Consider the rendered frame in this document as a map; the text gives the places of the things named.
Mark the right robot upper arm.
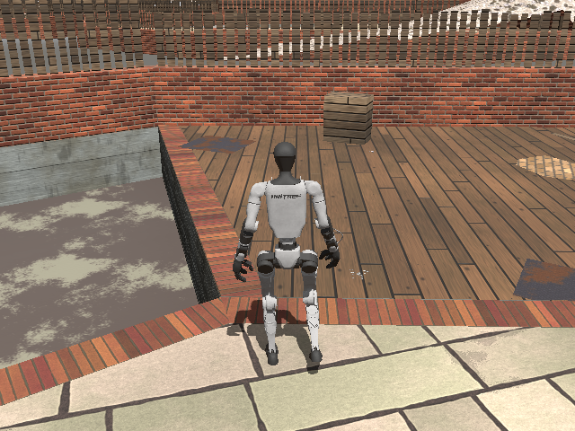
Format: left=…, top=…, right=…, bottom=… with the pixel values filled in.
left=305, top=180, right=330, bottom=230

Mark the humanoid robot torso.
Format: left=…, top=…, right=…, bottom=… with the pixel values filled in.
left=265, top=176, right=307, bottom=269

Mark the left robot upper arm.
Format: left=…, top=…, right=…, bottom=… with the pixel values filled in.
left=244, top=181, right=267, bottom=233

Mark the robot right forearm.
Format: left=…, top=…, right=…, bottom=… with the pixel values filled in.
left=321, top=216, right=339, bottom=252

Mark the robot left hand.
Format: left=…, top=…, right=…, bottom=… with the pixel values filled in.
left=233, top=258, right=253, bottom=282

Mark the robot head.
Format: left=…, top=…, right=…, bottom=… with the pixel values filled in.
left=270, top=142, right=301, bottom=185

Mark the robot right hand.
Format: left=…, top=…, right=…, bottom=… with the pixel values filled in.
left=319, top=249, right=340, bottom=268

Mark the robot left forearm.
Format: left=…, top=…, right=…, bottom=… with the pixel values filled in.
left=234, top=218, right=253, bottom=261

